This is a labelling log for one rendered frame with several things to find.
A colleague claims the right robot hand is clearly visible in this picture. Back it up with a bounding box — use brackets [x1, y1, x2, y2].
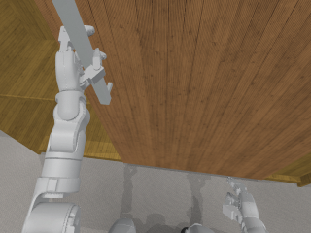
[222, 177, 259, 225]

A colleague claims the robot left upper arm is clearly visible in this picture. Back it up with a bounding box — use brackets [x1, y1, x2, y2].
[23, 202, 81, 233]

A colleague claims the left robot hand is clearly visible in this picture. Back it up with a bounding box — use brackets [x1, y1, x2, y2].
[55, 25, 107, 94]

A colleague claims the left robot thigh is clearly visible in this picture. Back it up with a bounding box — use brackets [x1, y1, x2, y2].
[108, 218, 136, 233]

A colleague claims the handle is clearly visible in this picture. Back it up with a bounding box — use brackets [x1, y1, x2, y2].
[52, 0, 113, 105]

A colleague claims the wardrobe door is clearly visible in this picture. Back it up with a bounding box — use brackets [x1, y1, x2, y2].
[273, 152, 311, 177]
[34, 0, 311, 180]

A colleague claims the robot left forearm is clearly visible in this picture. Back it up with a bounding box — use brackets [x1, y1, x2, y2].
[21, 89, 90, 233]

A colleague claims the robot right forearm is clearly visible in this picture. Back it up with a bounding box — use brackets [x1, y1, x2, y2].
[241, 216, 268, 233]

